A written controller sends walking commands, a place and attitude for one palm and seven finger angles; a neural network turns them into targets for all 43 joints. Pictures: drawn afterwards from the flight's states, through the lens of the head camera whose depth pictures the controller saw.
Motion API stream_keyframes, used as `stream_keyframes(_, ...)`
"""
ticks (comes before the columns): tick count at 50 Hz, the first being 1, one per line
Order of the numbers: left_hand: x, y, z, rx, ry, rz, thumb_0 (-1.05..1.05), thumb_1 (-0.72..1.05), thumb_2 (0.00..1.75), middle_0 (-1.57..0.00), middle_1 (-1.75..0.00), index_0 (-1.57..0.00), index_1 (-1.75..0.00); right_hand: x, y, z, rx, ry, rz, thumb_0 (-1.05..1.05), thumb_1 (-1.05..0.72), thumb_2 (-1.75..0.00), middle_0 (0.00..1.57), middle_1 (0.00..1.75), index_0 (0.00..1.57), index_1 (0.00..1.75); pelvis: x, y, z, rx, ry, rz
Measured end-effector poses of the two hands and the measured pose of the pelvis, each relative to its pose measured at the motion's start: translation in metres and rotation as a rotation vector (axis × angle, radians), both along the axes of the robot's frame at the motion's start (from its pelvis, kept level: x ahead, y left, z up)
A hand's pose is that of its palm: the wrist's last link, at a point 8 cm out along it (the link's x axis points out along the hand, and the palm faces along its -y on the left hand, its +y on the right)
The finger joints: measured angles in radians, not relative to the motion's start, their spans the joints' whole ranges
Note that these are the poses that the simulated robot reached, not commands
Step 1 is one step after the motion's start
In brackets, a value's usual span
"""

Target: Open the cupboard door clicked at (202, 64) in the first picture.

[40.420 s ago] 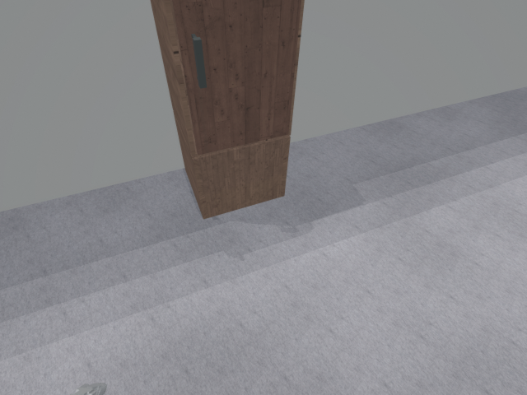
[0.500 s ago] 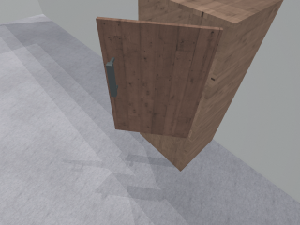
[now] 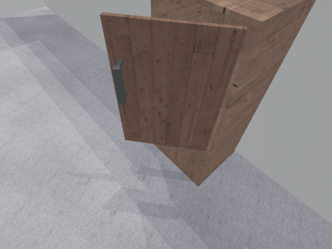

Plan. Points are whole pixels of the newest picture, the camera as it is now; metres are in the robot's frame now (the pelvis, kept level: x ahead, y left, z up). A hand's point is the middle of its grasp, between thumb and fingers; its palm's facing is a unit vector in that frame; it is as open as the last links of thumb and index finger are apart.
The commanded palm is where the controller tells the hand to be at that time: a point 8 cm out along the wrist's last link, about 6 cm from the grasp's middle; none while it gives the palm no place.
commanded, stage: come to a stop and stand still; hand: left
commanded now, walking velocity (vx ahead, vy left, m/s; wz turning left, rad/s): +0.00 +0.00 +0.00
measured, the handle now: (121, 82) +0.62 +0.19 +0.03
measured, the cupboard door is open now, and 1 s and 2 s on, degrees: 39 39 39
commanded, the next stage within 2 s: look again from close up in 0.38 s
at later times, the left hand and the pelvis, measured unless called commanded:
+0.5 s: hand out of the picture +0.01 +0.16 -0.18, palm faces +0.02 -0.98 -0.17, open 7.4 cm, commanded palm none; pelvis +0.02 +0.00 +0.00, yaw +1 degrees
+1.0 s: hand out of the picture +0.02 +0.23 -0.17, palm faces +0.02 -0.96 -0.28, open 7.4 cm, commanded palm none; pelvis -0.04 +0.01 -0.01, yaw +0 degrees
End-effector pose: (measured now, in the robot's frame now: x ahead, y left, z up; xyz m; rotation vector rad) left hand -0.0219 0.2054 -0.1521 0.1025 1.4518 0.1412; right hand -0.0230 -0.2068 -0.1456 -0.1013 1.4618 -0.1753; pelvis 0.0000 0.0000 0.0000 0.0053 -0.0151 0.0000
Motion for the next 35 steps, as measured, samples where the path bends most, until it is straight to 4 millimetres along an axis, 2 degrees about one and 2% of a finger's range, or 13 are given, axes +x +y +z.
stream_keyframes(13, 0.015, -0.003, -0.001, -0.003, -0.012, 0.005, 0.01, 0.91, 0.9, -0.2, -0.3, -0.2, -0.3, 0.035, -0.016, 0.003, -0.042, -0.05, 0.029, 0.01, -0.92, -0.9, 0.2, 0.3, 0.2, 0.3, 0.013, -0.002, 0.0, 0.002, 0.004, 0.003)
stream_keyframes(25, 0.029, 0.004, 0.002, 0.019, -0.023, -0.014, 0.01, 0.91, 0.9, -0.2, -0.3, -0.2, -0.3, 0.044, -0.019, 0.003, -0.036, -0.045, 0.046, 0.0, -0.92, -0.9, 0.2, 0.3, 0.2, 0.3, 0.021, -0.004, 0.0, 0.004, 0.01, 0.011)
stream_keyframes(31, 0.043, 0.027, 0.007, 0.096, -0.108, -0.032, 0.01, 0.9, 0.9, -0.21, -0.3, -0.2, -0.3, 0.062, -0.033, -0.003, -0.059, -0.142, 0.062, 0.0, -0.91, -0.9, 0.2, 0.3, 0.2, 0.3, 0.014, -0.003, -0.008, -0.005, 0.023, 0.018)
stream_keyframes(35, 0.05, 0.045, 0.011, 0.143, -0.177, -0.037, 0.01, 0.9, 0.9, -0.21, -0.3, -0.2, -0.3, 0.079, -0.043, 0.0, -0.086, -0.22, 0.069, 0.0, -0.91, -0.9, 0.2, 0.3, 0.2, 0.3, 0.007, -0.002, -0.011, -0.005, 0.002, 0.015)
